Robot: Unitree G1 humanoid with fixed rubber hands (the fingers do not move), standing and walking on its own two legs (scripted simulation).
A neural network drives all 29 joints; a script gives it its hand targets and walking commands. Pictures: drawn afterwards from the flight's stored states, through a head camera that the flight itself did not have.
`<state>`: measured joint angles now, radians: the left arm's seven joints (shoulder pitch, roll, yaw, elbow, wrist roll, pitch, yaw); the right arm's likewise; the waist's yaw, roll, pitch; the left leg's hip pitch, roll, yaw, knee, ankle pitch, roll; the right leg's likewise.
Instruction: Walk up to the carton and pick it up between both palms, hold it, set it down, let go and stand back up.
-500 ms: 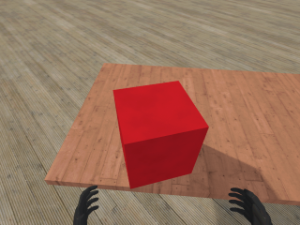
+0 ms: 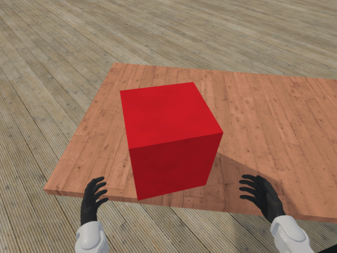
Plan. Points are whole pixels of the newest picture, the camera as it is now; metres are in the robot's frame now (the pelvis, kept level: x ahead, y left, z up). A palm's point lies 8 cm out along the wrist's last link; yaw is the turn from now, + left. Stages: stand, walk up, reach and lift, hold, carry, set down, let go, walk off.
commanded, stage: reach and lift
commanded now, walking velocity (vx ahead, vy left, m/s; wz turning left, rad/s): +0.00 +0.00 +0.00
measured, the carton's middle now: (165, 141) +0.43 +0.04 +0.01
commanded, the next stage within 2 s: none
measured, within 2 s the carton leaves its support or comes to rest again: neither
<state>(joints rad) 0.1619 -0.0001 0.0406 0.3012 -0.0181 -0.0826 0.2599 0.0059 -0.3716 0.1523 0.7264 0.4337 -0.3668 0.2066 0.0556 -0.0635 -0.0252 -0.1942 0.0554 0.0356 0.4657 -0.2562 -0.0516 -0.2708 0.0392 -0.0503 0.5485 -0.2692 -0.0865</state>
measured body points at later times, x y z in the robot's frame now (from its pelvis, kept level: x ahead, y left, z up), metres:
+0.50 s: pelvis +0.01 +0.02 +0.01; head +0.03 +0.03 +0.46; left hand +0.27 +0.23 +0.04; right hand +0.32 -0.20 +0.04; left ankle -0.01 +0.17 -0.73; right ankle +0.02 -0.06 -0.73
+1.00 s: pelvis +0.00 +0.02 +0.01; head +0.04 +0.02 +0.46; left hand +0.31 +0.25 +0.08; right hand +0.40 -0.18 +0.09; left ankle -0.01 +0.17 -0.73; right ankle +0.02 -0.06 -0.73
